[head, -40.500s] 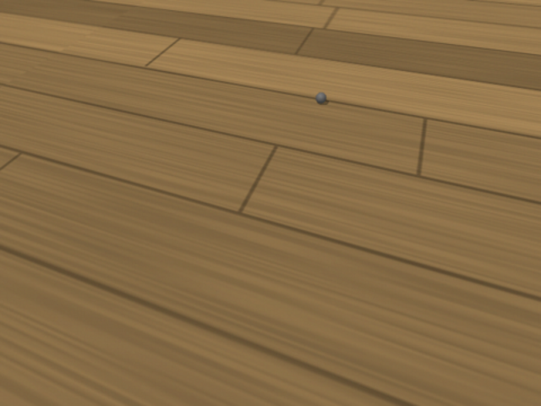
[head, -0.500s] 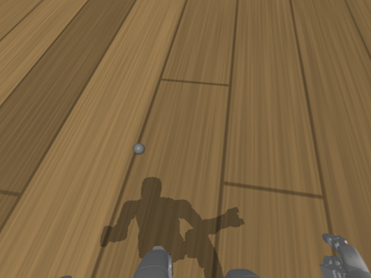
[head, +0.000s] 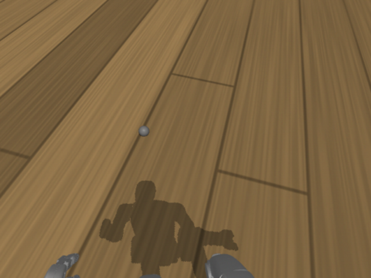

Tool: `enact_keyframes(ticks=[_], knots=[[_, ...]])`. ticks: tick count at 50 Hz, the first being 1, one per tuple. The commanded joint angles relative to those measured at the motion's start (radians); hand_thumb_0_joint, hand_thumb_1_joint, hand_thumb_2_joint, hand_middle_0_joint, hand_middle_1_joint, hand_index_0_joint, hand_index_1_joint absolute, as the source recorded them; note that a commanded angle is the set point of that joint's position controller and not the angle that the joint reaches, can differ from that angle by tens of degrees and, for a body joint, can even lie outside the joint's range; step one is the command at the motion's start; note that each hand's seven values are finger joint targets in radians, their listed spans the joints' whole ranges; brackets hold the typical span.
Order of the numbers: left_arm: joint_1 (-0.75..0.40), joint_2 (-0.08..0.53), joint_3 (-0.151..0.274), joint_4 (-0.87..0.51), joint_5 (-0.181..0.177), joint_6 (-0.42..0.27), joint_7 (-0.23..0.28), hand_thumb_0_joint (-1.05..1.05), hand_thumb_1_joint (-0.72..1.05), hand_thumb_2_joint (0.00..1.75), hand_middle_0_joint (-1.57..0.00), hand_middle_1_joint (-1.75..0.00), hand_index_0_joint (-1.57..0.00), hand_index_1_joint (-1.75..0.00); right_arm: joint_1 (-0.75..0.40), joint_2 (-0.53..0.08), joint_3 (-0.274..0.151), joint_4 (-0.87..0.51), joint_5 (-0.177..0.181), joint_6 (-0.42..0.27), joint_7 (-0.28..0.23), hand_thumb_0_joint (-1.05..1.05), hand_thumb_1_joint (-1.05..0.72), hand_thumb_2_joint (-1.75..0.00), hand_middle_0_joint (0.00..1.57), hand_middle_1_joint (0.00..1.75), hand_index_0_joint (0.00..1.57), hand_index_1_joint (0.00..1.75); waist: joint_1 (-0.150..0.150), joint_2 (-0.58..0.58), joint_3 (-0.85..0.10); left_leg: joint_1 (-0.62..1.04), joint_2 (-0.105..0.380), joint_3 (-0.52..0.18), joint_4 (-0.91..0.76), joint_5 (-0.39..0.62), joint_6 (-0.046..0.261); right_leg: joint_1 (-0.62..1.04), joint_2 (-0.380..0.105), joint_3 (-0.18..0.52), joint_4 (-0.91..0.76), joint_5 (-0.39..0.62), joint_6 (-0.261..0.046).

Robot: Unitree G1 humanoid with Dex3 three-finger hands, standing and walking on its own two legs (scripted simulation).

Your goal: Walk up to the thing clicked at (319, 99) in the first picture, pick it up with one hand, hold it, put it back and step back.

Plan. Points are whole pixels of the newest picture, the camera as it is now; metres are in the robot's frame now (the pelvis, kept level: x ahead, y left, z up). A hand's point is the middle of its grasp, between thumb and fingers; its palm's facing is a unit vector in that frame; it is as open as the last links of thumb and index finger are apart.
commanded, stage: step back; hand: left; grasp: from above
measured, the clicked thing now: (143, 131) +1.02 +0.25 -0.73
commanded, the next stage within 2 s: stand in 1.06 s
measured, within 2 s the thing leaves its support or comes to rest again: neither
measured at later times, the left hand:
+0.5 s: hand out of the picture +0.01 +0.28 -0.15, palm faces -0.06 -0.92 -0.40, open 7.4 cm
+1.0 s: hand out of the picture +0.14 +0.24 -0.14, palm faces -0.01 -0.95 -0.33, open 7.4 cm
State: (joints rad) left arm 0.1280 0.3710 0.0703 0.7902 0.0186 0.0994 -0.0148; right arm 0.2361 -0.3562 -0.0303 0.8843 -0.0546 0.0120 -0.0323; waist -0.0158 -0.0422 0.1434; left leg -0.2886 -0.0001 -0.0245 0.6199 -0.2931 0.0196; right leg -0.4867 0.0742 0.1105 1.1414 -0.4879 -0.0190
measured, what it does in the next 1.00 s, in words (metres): steps on the spot: right foot, then right foot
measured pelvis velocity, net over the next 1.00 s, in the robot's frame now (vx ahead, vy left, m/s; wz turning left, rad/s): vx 0.01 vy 0.00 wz -0.02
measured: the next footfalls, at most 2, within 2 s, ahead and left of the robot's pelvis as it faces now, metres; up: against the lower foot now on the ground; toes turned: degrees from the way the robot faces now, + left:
right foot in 0.14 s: -0.03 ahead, -0.16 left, +0.00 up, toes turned +0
right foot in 0.66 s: +0.04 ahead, -0.14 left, +0.00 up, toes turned -5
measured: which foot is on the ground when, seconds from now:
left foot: down 0.00-1.00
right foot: up 0.00-0.12, down 0.14-0.42, up 0.44-0.64, down 0.66-1.00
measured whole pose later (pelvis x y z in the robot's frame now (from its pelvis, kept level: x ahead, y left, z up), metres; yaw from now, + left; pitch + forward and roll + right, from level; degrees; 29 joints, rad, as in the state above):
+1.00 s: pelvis +0.01 +0.00 +0.00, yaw -1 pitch -2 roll +1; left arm 0.07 0.34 0.04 1.00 0.00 -0.01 -0.01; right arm 0.18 -0.35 -0.04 1.05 -0.03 -0.02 -0.01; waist 0.00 -0.02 0.07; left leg -0.22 -0.01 0.00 0.56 -0.31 0.00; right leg -0.24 -0.06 -0.04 0.60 -0.32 0.02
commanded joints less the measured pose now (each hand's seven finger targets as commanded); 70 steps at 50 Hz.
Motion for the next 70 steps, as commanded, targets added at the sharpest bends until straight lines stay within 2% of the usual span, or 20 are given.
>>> enact_keyframes(ticks=[1, 4, 6, 8, 9, 10, 13, 19, 20, 21, 23, 32, 33, 35, 37, 44, 47, 49, 61, 70], knots=[[0.037, 0.184, 0.059, -0.045, -0.001, -0.055, 0.005, 0.0, 0.9, 0.9, -0.2, -0.3, -0.2, -0.3, -0.062, -0.245, -0.075, -0.085, 0.007, -0.041, -0.004, 0.0, -0.9, -0.9, 0.2, 0.3, 0.2, 0.3, 0.021, 0.169, -0.146, 0.075, 0.165, -0.155, -0.212, 0.027, 0.142, 0.06, -0.036, 0.0, -0.207, 0.018, 0.017], [0.04, 0.18, 0.041, -0.013, 0.0, -0.101, 0.007, 0.0, 0.9, 0.9, -0.2, -0.3, -0.2, -0.3, -0.05, -0.268, -0.087, -0.078, 0.0, -0.024, 0.014, 0.0, -0.9, -0.9, 0.2, 0.3, 0.2, 0.3, -0.021, 0.252, -0.186, 0.162, 0.179, -0.152, -0.177, -0.136, 0.171, 0.143, -0.055, -0.093, -0.567, -0.064, 0.032], [0.146, 0.174, 0.048, 0.069, 0.012, -0.132, 0.026, 0.0, 0.9, 0.9, -0.2, -0.3, -0.2, -0.3, -0.061, -0.263, -0.083, -0.074, 0.006, -0.001, 0.023, 0.0, -0.9, -0.9, 0.2, 0.3, 0.2, 0.3, 0.033, 0.197, -0.191, 0.062, 0.15, -0.089, -0.006, -0.015, 0.133, 0.346, -0.03, -0.121, -0.891, 0.151, 0.01], [0.147, 0.276, 0.072, 0.082, 0.037, -0.154, 0.037, 0.0, 0.9, 0.9, -0.2, -0.3, -0.2, -0.3, -0.047, -0.139, -0.044, -0.097, 0.024, -0.005, 0.029, 0.0, -0.9, -0.9, 0.2, 0.3, 0.2, 0.3, 0.031, -0.089, -0.151, -0.31, 0.017, -0.003, 0.217, -0.174, 0.014, 0.527, -0.258, 0.326, -0.859, 0.159, -0.068], [0.087, 0.361, 0.088, 0.054, 0.034, -0.15, 0.038, 0.0, 0.9, 0.9, -0.2, -0.3, -0.2, -0.3, -0.114, -0.196, -0.061, -0.108, 0.015, -0.006, 0.018, 0.0, -0.9, -0.9, 0.2, 0.3, 0.2, 0.3, 0.066, -0.087, -0.083, -0.266, 0.038, -0.068, 0.228, -0.28, -0.01, 0.249, -0.424, 0.478, -0.876, -0.092, -0.191], [-0.011, 0.373, 0.082, 0.036, 0.033, -0.147, 0.036, 0.0, 0.9, 0.9, -0.2, -0.3, -0.2, -0.3, -0.113, -0.247, -0.082, -0.077, 0.018, -0.01, 0.021, 0.0, -0.9, -0.9, 0.2, 0.3, 0.2, 0.3, 0.032, -0.105, 0.001, -0.121, 0.072, -0.103, 0.283, -0.24, -0.012, 0.021, -0.455, 0.502, -0.902, -0.232, -0.225], [-0.018, 0.262, 0.056, 0.058, 0.021, -0.157, 0.03, 0.0, 0.9, 0.9, -0.2, -0.3, -0.2, -0.3, -0.106, -0.218, -0.078, -0.042, 0.028, -0.02, 0.046, 0.0, -0.9, -0.9, 0.2, 0.3, 0.2, 0.3, 0.011, -0.084, 0.035, -0.133, 0.042, -0.037, 0.174, -0.102, -0.013, 0.117, -0.281, 0.221, -0.876, -0.151, -0.136], [0.024, 0.245, 0.033, 0.082, 0.014, -0.139, 0.012, 0.0, 0.9, 0.9, -0.2, -0.3, -0.2, -0.3, -0.019, -0.21, -0.09, 0.009, 0.016, -0.052, 0.052, 0.0, -0.9, -0.9, 0.2, 0.3, 0.2, 0.3, -0.012, -0.094, -0.078, 0.156, -0.015, 0.032, -0.168, -0.075, -0.005, 0.092, -0.228, 0.082, -0.688, 0.039, -0.091], [0.046, 0.205, 0.02, 0.083, 0.011, -0.137, 0.013, 0.0, 0.9, 0.9, -0.2, -0.3, -0.2, -0.3, 0.004, -0.225, -0.098, 0.02, 0.014, -0.061, 0.046, 0.0, -0.9, -0.9, 0.2, 0.3, 0.2, 0.3, -0.018, -0.018, -0.123, 0.246, 0.051, -0.072, -0.239, -0.076, 0.01, 0.058, -0.182, 0.021, -0.561, 0.12, -0.068], [0.064, 0.148, 0.001, 0.078, -0.003, -0.136, 0.011, 0.0, 0.9, 0.9, -0.2, -0.3, -0.2, -0.3, 0.01, -0.296, -0.113, 0.018, 0.009, -0.065, 0.042, 0.0, -0.9, -0.9, 0.2, 0.3, 0.2, 0.3, -0.017, 0.174, -0.151, 0.311, 0.238, -0.391, -0.344, -0.25, 0.099, -0.095, -0.073, -0.08, -0.378, 0.031, -0.013], [0.042, 0.264, 0.036, 0.092, 0.006, -0.136, 0.024, 0.0, 0.9, 0.9, -0.2, -0.3, -0.2, -0.3, 0.019, -0.368, -0.132, 0.017, 0.013, -0.061, 0.044, 0.0, -0.9, -0.9, 0.2, 0.3, 0.2, 0.3, -0.025, 0.122, -0.095, 0.123, 0.373, -0.55, -0.419, -0.48, 0.236, -0.054, -0.11, -0.045, -0.194, -0.095, -0.015], [0.13, 0.177, 0.035, 0.158, 0.001, -0.152, 0.022, 0.0, 0.9, 0.9, -0.2, -0.3, -0.2, -0.3, -0.121, -0.209, -0.065, -0.004, 0.038, -0.044, 0.037, 0.0, -0.9, -0.9, 0.2, 0.3, 0.2, 0.3, 0.078, 0.16, -0.15, -0.074, 0.149, -0.096, -0.131, 0.127, 0.076, 0.39, -0.071, -0.151, -0.69, 0.273, -0.009], [0.156, 0.199, 0.043, 0.167, 0.004, -0.153, 0.029, 0.0, 0.9, 0.9, -0.2, -0.3, -0.2, -0.3, -0.117, -0.171, -0.05, -0.004, 0.047, -0.041, 0.035, 0.0, -0.9, -0.9, 0.2, 0.3, 0.2, 0.3, 0.096, 0.103, -0.181, -0.106, 0.117, -0.065, -0.051, 0.111, 0.041, 0.46, -0.108, -0.088, -0.712, 0.317, -0.019], [0.093, 0.305, 0.059, 0.139, 0.018, -0.158, 0.039, 0.0, 0.9, 0.9, -0.2, -0.3, -0.2, -0.3, -0.07, -0.128, -0.032, -0.003, 0.05, -0.031, 0.023, 0.0, -0.9, -0.9, 0.2, 0.3, 0.2, 0.3, 0.069, -0.107, -0.165, -0.206, -0.029, -0.038, 0.148, -0.226, -0.014, 0.393, -0.405, 0.318, -0.878, 0.144, -0.13], [-0.07, 0.311, 0.053, 0.099, 0.018, -0.149, 0.03, 0.0, 0.9, 0.9, -0.2, -0.3, -0.2, -0.3, 0.003, -0.212, -0.065, 0.06, 0.04, -0.022, 0.017, 0.0, -0.9, -0.9, 0.2, 0.3, 0.2, 0.3, 0.016, -0.09, -0.079, -0.043, 0.035, -0.058, 0.231, -0.274, -0.018, 0.125, -0.452, 0.32, -0.871, -0.001, -0.221], [-0.09, 0.245, 0.034, 0.129, -0.001, -0.143, 0.028, 0.0, 0.9, 0.9, -0.2, -0.3, -0.2, -0.3, 0.025, -0.166, -0.042, 0.124, 0.035, -0.047, 0.018, 0.0, -0.9, -0.9, 0.2, 0.3, 0.2, 0.3, 0.004, -0.115, -0.149, 0.065, 0.009, 0.036, -0.163, 0.062, -0.019, 0.279, -0.286, -0.005, -0.668, 0.563, -0.09], [-0.082, 0.185, 0.02, 0.124, -0.023, -0.131, 0.028, 0.0, 0.9, 0.9, -0.2, -0.3, -0.2, -0.3, -0.001, -0.229, -0.061, 0.129, 0.023, -0.06, 0.007, 0.0, -0.9, -0.9, 0.2, 0.3, 0.2, 0.3, 0.028, 0.046, -0.226, 0.148, 0.161, -0.136, -0.198, 0.473, 0.036, 0.276, -0.189, -0.094, -0.542, 0.521, -0.007], [-0.092, 0.193, 0.017, 0.161, -0.022, -0.126, 0.03, 0.0, 0.9, 0.9, -0.2, -0.3, -0.2, -0.3, -0.134, -0.258, -0.058, 0.107, 0.036, -0.058, 0.014, 0.0, -0.9, -0.9, 0.2, 0.3, 0.2, 0.3, 0.05, 0.105, -0.182, 0.038, 0.196, -0.177, -0.178, 0.401, 0.091, 0.331, -0.142, -0.112, -0.61, 0.302, 0.002], [-0.103, 0.176, -0.023, 0.243, -0.016, -0.133, 0.025, 0.0, 0.9, 0.9, -0.2, -0.3, -0.2, -0.3, -0.169, -0.21, -0.029, 0.148, 0.052, -0.059, 0.014, 0.0, -0.9, -0.9, 0.2, 0.3, 0.2, 0.3, 0.017, 0.076, -0.265, 0.239, 0.145, -0.06, -0.235, 0.602, 0.003, 0.44, -0.201, -0.082, -0.723, 0.67, 0.0], [-0.107, 0.178, -0.03, 0.275, -0.009, -0.132, 0.021, 0.0, 0.9, 0.9, -0.2, -0.3, -0.2, -0.3, -0.232, -0.202, -0.026, 0.161, 0.048, -0.049, 0.025, 0.0, -0.9, -0.9, 0.2, 0.3, 0.2, 0.3, 0.019, 0.055, -0.163, 0.198, 0.142, -0.062, -0.342, 0.329, -0.002, 0.412, -0.202, -0.074, -0.83, 0.458, 0.01]])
